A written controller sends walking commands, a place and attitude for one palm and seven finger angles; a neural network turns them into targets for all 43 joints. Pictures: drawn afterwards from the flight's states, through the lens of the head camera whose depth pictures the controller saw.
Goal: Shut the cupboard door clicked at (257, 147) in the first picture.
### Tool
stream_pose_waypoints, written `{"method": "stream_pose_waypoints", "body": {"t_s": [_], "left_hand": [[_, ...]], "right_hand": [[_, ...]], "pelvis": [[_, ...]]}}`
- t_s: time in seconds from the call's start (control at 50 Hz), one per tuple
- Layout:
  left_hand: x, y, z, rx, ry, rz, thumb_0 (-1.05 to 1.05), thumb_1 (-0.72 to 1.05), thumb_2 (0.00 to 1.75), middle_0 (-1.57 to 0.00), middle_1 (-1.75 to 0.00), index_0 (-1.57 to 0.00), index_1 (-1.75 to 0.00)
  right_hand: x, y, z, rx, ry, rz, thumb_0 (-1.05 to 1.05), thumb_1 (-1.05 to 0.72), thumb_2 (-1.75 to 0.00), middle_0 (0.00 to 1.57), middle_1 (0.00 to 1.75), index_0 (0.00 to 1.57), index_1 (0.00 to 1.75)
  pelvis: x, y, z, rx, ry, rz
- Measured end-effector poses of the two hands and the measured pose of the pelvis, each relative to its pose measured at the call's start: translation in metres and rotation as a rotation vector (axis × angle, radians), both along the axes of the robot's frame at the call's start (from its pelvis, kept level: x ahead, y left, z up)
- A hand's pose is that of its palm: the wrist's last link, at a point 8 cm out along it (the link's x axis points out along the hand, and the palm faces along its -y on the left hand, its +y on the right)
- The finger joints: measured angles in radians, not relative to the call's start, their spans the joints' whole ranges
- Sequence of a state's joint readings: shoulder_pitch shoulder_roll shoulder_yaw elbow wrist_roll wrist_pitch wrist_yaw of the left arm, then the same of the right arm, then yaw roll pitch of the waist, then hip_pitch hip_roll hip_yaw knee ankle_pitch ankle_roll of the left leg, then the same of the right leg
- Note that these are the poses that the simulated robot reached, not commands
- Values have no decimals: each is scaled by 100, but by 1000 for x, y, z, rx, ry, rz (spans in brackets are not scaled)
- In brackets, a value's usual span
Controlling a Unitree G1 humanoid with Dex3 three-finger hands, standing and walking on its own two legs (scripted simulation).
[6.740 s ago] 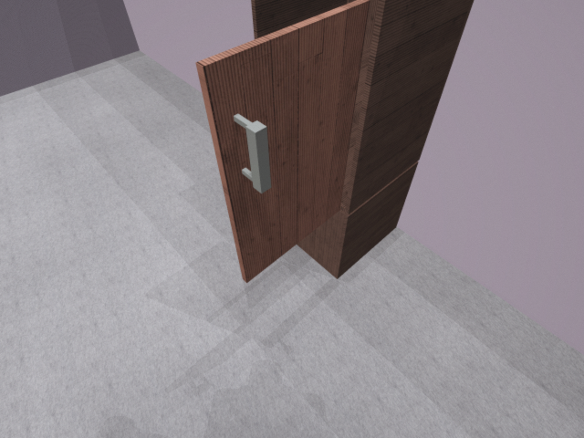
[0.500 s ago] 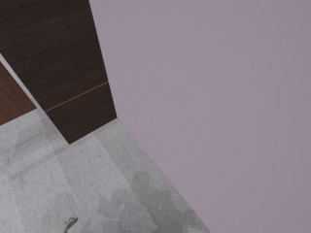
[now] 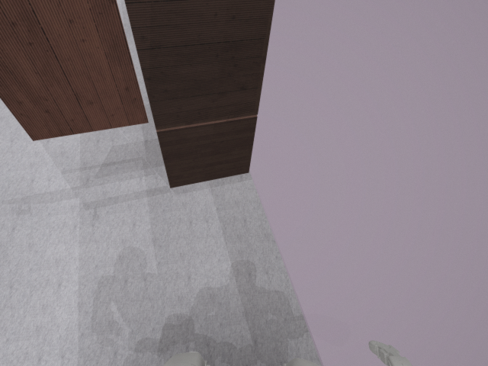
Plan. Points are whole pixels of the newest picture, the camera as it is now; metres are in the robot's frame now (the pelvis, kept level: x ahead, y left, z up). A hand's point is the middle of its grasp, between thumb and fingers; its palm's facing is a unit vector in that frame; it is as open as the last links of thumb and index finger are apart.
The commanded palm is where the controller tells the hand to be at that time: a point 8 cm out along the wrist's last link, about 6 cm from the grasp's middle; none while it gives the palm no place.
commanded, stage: turn to face it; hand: left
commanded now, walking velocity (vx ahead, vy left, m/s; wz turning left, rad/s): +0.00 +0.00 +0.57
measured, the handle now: out of the picture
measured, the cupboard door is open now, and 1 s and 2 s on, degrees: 91 91 91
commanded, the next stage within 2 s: take the last steps up to it in 0.52 s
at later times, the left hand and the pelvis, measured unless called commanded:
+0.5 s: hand out of the picture +0.08 +0.17 -0.14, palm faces +0.23 -0.94 -0.25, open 7.4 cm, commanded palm none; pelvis +0.02 -0.03 +0.01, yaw +14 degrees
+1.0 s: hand out of the picture +0.03 +0.22 -0.15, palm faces +0.42 -0.89 -0.19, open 7.4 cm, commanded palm none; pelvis +0.06 +0.02 +0.02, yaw +23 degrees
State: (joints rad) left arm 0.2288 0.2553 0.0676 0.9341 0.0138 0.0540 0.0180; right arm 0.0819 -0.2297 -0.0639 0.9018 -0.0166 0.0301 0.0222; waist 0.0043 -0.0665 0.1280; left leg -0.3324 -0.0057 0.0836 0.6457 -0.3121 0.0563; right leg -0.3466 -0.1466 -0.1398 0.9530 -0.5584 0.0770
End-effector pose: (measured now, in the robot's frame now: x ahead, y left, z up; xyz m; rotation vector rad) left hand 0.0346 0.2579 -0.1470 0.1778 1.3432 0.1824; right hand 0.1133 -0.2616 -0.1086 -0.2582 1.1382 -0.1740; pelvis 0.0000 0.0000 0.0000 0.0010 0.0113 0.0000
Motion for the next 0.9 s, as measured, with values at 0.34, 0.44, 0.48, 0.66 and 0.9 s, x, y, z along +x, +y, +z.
{"method": "stream_pose_waypoints", "body": {"t_s": [0.34,0.44,0.48,0.66,0.9], "left_hand": [[51,-6,37,29,-199,98,1,91,90,-20,-30,-20,-30],[46,-28,38,58,-224,123,1,91,90,-20,-30,-20,-30],[35,-36,39,54,-205,146,1,91,90,-20,-30,-20,-30],[-31,-48,27,6,-84,287,1,92,90,-20,-30,-20,-30],[-76,-8,15,-39,19,410,1,91,90,-20,-30,-20,-30]], "right_hand": [[-1,10,-4,40,119,91,0,-90,-90,20,30,20,30],[3,-6,-25,70,159,103,0,-90,-90,20,30,20,30],[8,-8,-25,70,173,115,1,-90,-90,20,30,20,30],[47,13,-12,52,165,233,1,-90,-90,19,30,20,30],[67,70,1,19,93,353,0,-90,-90,20,30,20,30]], "pelvis": [[17,-15,17,-25,6,169],[23,-32,8,-3,3,216],[24,-33,10,2,-5,237],[28,-29,16,25,-12,316],[39,11,16,-5,-12,375]]}}
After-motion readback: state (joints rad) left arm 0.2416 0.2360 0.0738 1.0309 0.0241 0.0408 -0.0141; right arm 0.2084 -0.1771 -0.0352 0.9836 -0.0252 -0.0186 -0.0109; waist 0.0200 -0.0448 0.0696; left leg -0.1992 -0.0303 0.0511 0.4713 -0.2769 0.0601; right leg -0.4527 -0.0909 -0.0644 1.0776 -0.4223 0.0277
